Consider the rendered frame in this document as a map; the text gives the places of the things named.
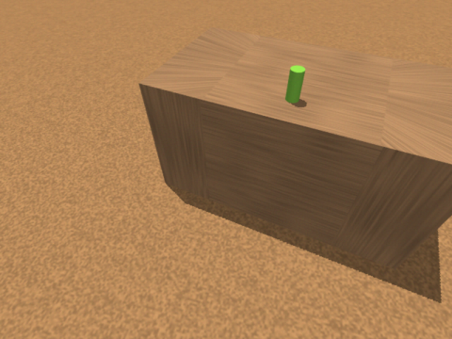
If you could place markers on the can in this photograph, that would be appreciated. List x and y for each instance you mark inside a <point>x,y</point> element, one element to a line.
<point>294,85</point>

